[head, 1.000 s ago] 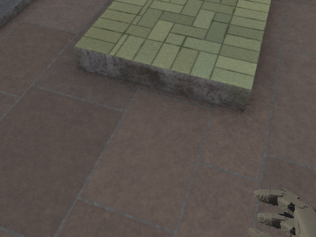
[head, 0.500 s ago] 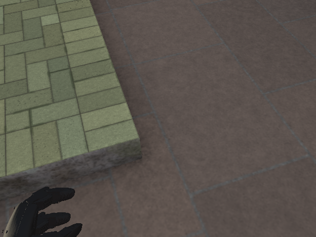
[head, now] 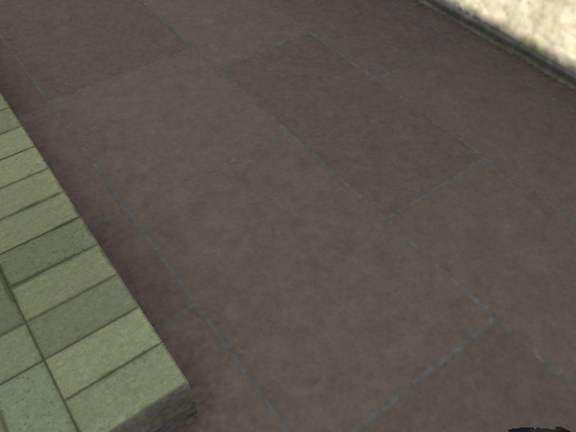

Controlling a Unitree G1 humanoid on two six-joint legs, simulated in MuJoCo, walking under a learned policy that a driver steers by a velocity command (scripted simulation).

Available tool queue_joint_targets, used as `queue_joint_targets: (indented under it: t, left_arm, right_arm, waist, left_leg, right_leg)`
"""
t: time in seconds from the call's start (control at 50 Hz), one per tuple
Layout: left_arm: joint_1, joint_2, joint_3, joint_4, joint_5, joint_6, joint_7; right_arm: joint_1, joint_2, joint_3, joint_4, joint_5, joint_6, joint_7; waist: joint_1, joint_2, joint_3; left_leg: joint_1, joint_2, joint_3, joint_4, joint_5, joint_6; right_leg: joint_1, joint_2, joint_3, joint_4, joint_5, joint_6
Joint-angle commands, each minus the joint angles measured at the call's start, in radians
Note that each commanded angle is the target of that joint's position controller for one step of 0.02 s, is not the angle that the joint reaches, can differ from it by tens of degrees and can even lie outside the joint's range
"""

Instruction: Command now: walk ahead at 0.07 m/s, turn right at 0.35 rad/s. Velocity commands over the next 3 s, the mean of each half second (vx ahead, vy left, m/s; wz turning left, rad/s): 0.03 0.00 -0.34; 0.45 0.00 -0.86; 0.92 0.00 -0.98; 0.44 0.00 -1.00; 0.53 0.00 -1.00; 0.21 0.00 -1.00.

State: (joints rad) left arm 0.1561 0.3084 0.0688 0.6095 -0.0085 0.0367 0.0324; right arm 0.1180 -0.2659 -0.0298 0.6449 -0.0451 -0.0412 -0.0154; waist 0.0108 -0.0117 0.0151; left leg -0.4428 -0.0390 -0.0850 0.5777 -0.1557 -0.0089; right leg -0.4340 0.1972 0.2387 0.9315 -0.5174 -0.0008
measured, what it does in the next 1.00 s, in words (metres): steps to the right, turning right: right foot, then right foot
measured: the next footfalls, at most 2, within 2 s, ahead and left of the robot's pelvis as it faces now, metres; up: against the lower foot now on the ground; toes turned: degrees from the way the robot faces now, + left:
right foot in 0.26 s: +0.04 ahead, -0.12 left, +0.00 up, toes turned +2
right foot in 0.84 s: -0.01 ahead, -0.13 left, +0.00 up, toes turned -32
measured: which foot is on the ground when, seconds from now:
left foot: down 0.00-0.82, up 0.84-1.00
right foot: up 0.00-0.24, down 0.26-0.50, up 0.52-0.82, down 0.84-1.00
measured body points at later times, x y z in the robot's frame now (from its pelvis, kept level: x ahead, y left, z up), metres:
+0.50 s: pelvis +0.02 +0.01 +0.00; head +0.04 +0.00 +0.45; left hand +0.19 +0.27 -0.09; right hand +0.16 -0.28 -0.08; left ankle +0.08 +0.12 -0.72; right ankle +0.00 -0.12 -0.72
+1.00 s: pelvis +0.07 -0.09 +0.01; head +0.06 -0.14 +0.46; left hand +0.20 +0.14 -0.09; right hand +0.14 -0.42 -0.07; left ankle +0.21 +0.03 -0.64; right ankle -0.04 -0.11 -0.72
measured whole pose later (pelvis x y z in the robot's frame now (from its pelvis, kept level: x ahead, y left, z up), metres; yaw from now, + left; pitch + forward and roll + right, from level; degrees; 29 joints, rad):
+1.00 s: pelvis +0.07 -0.09 +0.01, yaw -35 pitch +2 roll +3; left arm 0.53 0.20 0.03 0.73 -0.01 -0.05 -0.01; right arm 0.06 -0.27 -0.06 0.62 0.02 -0.11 0.04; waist 0.09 0.06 -0.01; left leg -0.65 0.04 -0.04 1.10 -0.23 -0.02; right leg -0.16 0.03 0.04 0.55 -0.43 -0.10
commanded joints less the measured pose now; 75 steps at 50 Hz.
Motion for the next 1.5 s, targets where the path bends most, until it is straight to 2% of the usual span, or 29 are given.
queue_joint_targets:
  t: [0.02,0.12,0.22,0.28,0.3,0.42,0.5,0.54,0.6,0.66,0.76,0.82,0.84,0.86,0.88,0.9,0.94,0.98,1.06,1.18,1.22,1.26,1.28,1.3,1.32,1.36,1.4,1.44,1.5]
  left_arm:
    - [0.085,0.155,0.043,-0.015,0.001,0.015,0.009]
    - [0.062,0.018,-0.001,-0.013,0.004,0.022,-0.002]
    - [0.065,0.024,-0.001,0.024,-0.001,0.008,-0.019]
    - [0.075,0.104,0.011,0.016,0.028,0.006,-0.018]
    - [0.05,0.146,0.026,0.039,0.022,0.005,-0.021]
    - [0.025,0.144,0.045,-0.029,-0.006,-0.008,0.002]
    - [0.009,0.113,0.046,-0.075,-0.02,0.007,0.007]
    - [0.021,0.077,0.043,-0.096,-0.026,0.01,-0.001]
    - [0.077,0.109,0.061,-0.059,-0.024,0.028,-0.012]
    - [0.055,0.09,0.049,-0.071,-0.021,0.024,-0.04]
    - [0.151,0.081,0.046,-0.007,-0.022,0.004,-0.055]
    - [0.399,0.076,0.055,0.137,-0.024,-0.007,-0.042]
    - [0.524,0.103,0.063,0.159,-0.014,-0.026,-0.043]
    - [0.42,0.17,0.037,0.069,-0.019,-0.077,-0.061]
    - [0.349,0.197,0.055,0.014,-0.014,-0.111,-0.08]
    - [0.319,0.183,0.048,0.011,-0.014,-0.126,-0.076]
    - [0.269,0.137,0.023,0.004,-0.003,-0.116,-0.057]
    - [0.273,0.113,0.011,0.002,0.001,-0.111,-0.024]
    - [0.353,0.072,-0.001,0.065,-0.016,-0.094,0.012]
    - [0.373,0.066,0.009,0.12,-0.04,-0.084,0.021]
    - [0.331,0.091,0.023,0.111,-0.029,-0.075,0.022]
    - [0.211,0.122,0.028,0.053,0.013,-0.071,0.003]
    - [0.241,-0.018,-0.007,0.018,0.039,-0.088,-0.009]
    - [0.388,-0.058,-0.032,-0.01,-0.058,-0.106,-0.014]
    - [0.307,0.041,-0.011,0.014,-0.091,-0.104,-0.011]
    - [0.129,0.064,-0.009,-0.006,-0.041,-0.101,-0.02]
    - [0.106,0.038,-0.004,-0.026,-0.035,-0.079,-0.035]
    - [0.078,-0.012,-0.017,-0.053,-0.048,-0.05,-0.039]
    - [0.044,-0.006,-0.026,-0.084,-0.035,-0.043,-0.049]
  right_arm:
    - [-0.019,-0.121,-0.036,-0.09,0.014,0.0,-0.006]
    - [-0.038,-0.079,-0.018,-0.067,0.024,0.03,-0.006]
    - [0.05,-0.115,-0.03,-0.022,0.038,0.045,-0.007]
    - [0.089,-0.103,-0.026,-0.011,0.035,0.023,-0.003]
    - [0.066,-0.07,-0.025,-0.038,0.02,0.012,-0.004]
    - [-0.001,-0.083,-0.054,-0.07,0.027,0.011,-0.012]
    - [0.084,-0.122,-0.085,-0.054,0.023,0.021,0.0]
    - [0.134,-0.17,-0.095,-0.042,0.01,0.027,-0.009]
    - [-0.003,-0.14,-0.084,-0.077,0.03,0.025,-0.036]
    - [0.009,-0.2,-0.099,-0.058,0.052,0.014,-0.042]
    - [-0.076,-0.226,-0.112,-0.049,0.062,-0.012,-0.007]
    - [-0.136,-0.121,-0.085,-0.054,0.058,-0.004,0.009]
    - [-0.181,-0.047,-0.061,-0.084,0.045,0.001,0.02]
    - [-0.169,0.048,-0.027,-0.149,0.052,-0.025,0.032]
    - [-0.244,-0.041,-0.035,-0.202,0.09,-0.062,0.047]
    - [-0.271,-0.11,-0.051,-0.202,0.106,-0.089,0.058]
    - [-0.208,-0.115,-0.056,-0.15,0.062,-0.104,0.057]
    - [-0.222,-0.151,-0.074,-0.135,0.058,-0.097,0.057]
    - [-0.338,-0.061,-0.048,-0.147,0.059,-0.093,0.071]
    - [-0.412,-0.067,-0.059,-0.187,0.086,-0.112,0.089]
    - [-0.308,-0.119,-0.084,-0.171,0.093,-0.112,0.075]
    - [0.124,-0.193,-0.12,-0.091,0.101,-0.089,0.034]
    - [0.351,-0.247,-0.122,-0.054,0.072,-0.076,0.021]
    - [0.308,-0.256,-0.111,-0.047,0.037,-0.087,0.046]
    - [0.196,-0.145,-0.092,-0.075,0.042,-0.079,0.039]
    - [0.167,-0.114,-0.084,-0.026,0.037,-0.061,0.021]
    - [0.118,-0.079,-0.071,0.017,0.017,-0.068,0.014]
    - [0.084,-0.054,-0.063,0.053,0.046,-0.075,0.018]
    - [0.048,-0.107,-0.072,0.072,0.046,-0.081,0.016]
  waist:
    - [0.008,0.108,-0.121]
    - [0.011,0.164,-0.106]
    - [-0.02,0.221,-0.111]
    - [-0.022,0.084,-0.103]
    - [-0.062,-0.154,-0.078]
    - [-0.013,-0.161,-0.038]
    - [-0.054,0.031,-0.093]
    - [-0.062,0.31,-0.135]
    - [0.005,0.125,-0.084]
    - [-0.012,0.198,-0.076]
    - [0.064,0.16,-0.054]
    - [0.154,-0.083,0.006]
    - [0.204,-0.287,0.081]
    - [0.079,-0.386,0.112]
    - [0.108,-0.247,0.069]
    - [0.086,-0.105,0.098]
    - [0.038,-0.034,0.091]
    - [0.035,-0.054,0.095]
    - [0.071,-0.063,0.102]
    - [0.076,-0.166,0.108]
    - [0.015,-0.2,0.041]
    - [-0.216,-0.201,-0.245]
    - [-0.227,0.061,-0.472]
    - [-0.106,0.583,-0.599]
    - [-0.126,0.458,-0.364]
    - [-0.117,0.102,-0.128]
    - [-0.045,0.083,-0.032]
    - [-0.015,0.097,0.049]
    - [0.022,0.058,0.111]
  left_leg:
    - [0.255,0.343,-0.432,-0.222,0.144,0.236]
    - [0.175,0.168,-0.165,-0.261,0.017,0.156]
    - [0.215,0.209,-0.212,-0.237,-0.072,0.189]
    - [0.084,0.151,-0.115,-0.127,-0.11,0.07]
    - [0.112,0.034,0.054,-0.057,-0.129,0.009]
    - [0.095,0.004,0.056,0.057,-0.004,-0.002]
    - [0.377,0.126,-0.025,-0.065,0.072,0.077]
    - [0.46,0.471,-0.358,-0.257,0.202,0.279]
    - [0.3,0.409,-0.151,-0.316,-0.065,0.229]
    - [0.249,0.354,-0.039,-0.417,-0.422,0.147]
    - [0.149,0.339,0.133,-0.411,-0.451,0.101]
    - [0.022,0.241,0.28,-0.009,-0.473,0.059]
    - [-0.303,0.169,0.301,0.52,-0.516,0.019]
    - [-0.613,0.048,0.149,0.799,-0.498,0.007]
    - [-0.734,0.054,0.003,0.796,-0.371,0.027]
    - [-0.76,0.097,-0.02,0.756,-0.285,0.035]
    - [-0.605,0.127,-0.018,0.617,-0.133,0.015]
    - [-0.499,0.102,-0.008,0.458,0.007,-0.023]
    - [-0.326,0.011,0.061,0.169,0.196,-0.052]
    - [-0.122,-0.003,0.048,-0.064,0.187,-0.036]
    - [0.047,-0.016,0.061,-0.069,0.111,-0.016]
    - [0.623,0.062,0.021,0.028,-0.001,0.044]
    - [1.038,0.267,-0.253,0.059,-0.359,0.1]
    - [1.108,0.47,-0.861,-0.272,-0.734,0.215]
    - [0.95,0.433,-0.779,-0.338,-0.807,0.188]
    - [0.633,0.375,-0.445,-0.314,-0.41,0.166]
    - [0.419,0.337,-0.268,-0.344,-0.217,0.165]
    - [0.335,0.34,-0.136,-0.398,-0.139,0.155]
    - [0.287,0.34,0.041,-0.453,0.013,0.148]
  right_leg:
    - [-0.172,-0.089,-0.028,0.347,-0.01,0.063]
    - [-0.012,-0.14,-0.173,0.059,0.079,0.087]
    - [0.179,-0.167,-0.214,-0.398,0.209,0.041]
    - [0.31,-0.285,-0.083,-0.5,0.395,-0.062]
    - [0.175,-0.33,0.011,-0.523,0.349,-0.135]
    - [0.174,-0.336,0.193,-0.483,0.57,-0.179]
    - [-0.087,-0.222,0.116,-0.335,0.339,-0.071]
    - [-0.248,-0.124,-0.106,0.079,-0.099,0.02]
    - [-0.236,-0.267,-0.159,0.303,0.049,0.053]
    - [-0.17,-0.287,-0.259,0.201,0.126,0.034]
    - [0.135,-0.281,-0.378,-0.111,0.09,-0.041]
    - [0.357,-0.177,-0.474,-0.362,0.134,-0.101]
    - [0.474,-0.271,-0.189,-0.403,0.024,-0.19]
    - [0.454,-0.422,0.332,-0.534,-0.032,-0.313]
    - [0.501,-0.563,0.66,-0.806,-0.327,-0.409]
    - [0.499,-0.599,0.652,-0.811,-0.36,-0.39]
    - [0.404,-0.508,0.439,-0.751,-0.222,-0.323]
    - [0.361,-0.442,0.311,-0.765,-0.08,-0.295]
    - [0.314,-0.343,0.126,-0.766,0.217,-0.237]
    - [0.339,-0.357,0.141,-0.717,0.4,-0.196]
    - [0.36,-0.36,0.142,-0.608,0.732,-0.169]
    - [0.151,-0.278,0.109,-0.145,0.921,-0.111]
    - [-0.138,-0.176,0.069,0.233,0.376,-0.09]
    - [-0.336,-0.133,0.042,0.501,-0.019,-0.068]
    - [-0.433,-0.218,-0.02,0.559,0.08,-0.066]
    - [-0.385,-0.293,-0.098,0.518,0.172,-0.071]
    - [-0.291,-0.362,-0.092,0.448,0.186,-0.074]
    - [-0.328,-0.399,-0.106,0.409,0.15,-0.071]
    - [-0.384,-0.419,-0.116,0.342,0.301,-0.049]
